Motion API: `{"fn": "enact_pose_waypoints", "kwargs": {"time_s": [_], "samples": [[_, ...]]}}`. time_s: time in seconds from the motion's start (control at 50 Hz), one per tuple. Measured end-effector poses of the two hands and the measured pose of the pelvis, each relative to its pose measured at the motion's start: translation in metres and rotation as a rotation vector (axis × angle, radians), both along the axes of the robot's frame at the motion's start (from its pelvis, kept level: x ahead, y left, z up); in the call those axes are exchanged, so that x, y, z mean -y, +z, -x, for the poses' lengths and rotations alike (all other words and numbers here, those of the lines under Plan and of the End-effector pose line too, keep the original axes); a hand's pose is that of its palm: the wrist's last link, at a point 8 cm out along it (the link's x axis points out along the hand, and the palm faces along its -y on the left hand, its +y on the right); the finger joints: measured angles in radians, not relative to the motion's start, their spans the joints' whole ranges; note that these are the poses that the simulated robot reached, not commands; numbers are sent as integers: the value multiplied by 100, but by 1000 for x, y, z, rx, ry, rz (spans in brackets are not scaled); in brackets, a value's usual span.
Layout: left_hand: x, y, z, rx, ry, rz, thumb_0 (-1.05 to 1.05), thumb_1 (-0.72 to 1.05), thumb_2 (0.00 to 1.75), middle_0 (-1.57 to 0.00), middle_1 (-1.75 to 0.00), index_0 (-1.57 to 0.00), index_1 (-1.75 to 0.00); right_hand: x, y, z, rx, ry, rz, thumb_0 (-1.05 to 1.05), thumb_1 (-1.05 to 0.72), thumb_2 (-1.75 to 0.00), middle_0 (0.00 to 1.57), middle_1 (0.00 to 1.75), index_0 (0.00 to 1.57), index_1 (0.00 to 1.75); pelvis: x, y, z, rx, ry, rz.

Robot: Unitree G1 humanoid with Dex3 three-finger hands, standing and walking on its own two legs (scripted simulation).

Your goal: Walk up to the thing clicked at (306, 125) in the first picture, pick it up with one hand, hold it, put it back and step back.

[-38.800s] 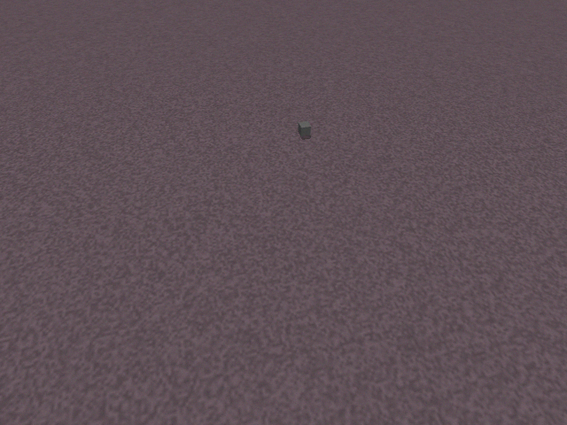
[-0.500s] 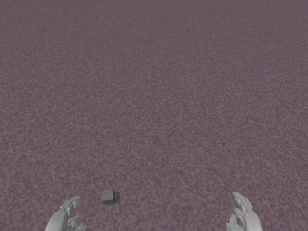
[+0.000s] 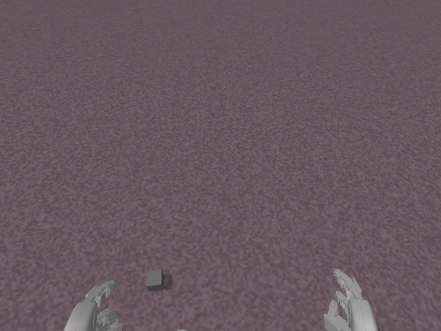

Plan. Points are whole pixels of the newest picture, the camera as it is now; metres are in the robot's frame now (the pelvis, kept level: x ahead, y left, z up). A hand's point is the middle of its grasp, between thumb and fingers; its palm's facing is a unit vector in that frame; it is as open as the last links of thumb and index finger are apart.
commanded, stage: home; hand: left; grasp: from above
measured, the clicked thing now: (155, 280) +0.45 +0.26 -0.69
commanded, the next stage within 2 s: stand in 0.80 s
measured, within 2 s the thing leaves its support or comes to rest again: neither
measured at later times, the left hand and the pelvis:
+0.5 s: hand (120, 325) +0.17 +0.18 -0.05, palm faces +0.04 -0.98 -0.20, open 7.4 cm; pelvis +0.01 +0.00 +0.00, yaw +0 degrees
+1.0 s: hand out of the picture +0.16 +0.20 -0.08, palm faces +0.00 -0.96 -0.29, open 7.4 cm; pelvis +0.00 +0.00 +0.01, yaw +0 degrees
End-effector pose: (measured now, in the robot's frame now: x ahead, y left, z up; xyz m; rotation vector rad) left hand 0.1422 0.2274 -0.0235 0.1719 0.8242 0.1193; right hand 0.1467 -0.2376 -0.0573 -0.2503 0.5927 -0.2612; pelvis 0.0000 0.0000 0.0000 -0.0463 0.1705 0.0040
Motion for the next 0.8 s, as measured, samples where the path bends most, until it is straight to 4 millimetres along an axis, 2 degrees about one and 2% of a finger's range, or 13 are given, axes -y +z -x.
{"fn": "enact_pose_waypoints", "kwargs": {"time_s": [0.28,0.8], "samples": [[0,0,-8,6,-2,-1,2,90,90,-20,-30,-20,-30,0,-3,-2,-22,-5,-1,1,-90,-90,20,30,21,30,0,0,-6,-6,0,0],[-1,1,-7,11,-4,-6,2,90,90,-20,-30,-20,-30,1,-1,-4,-18,-3,-2,1,-90,-90,20,30,21,30,-1,-1,-6,-8,2,2]]}}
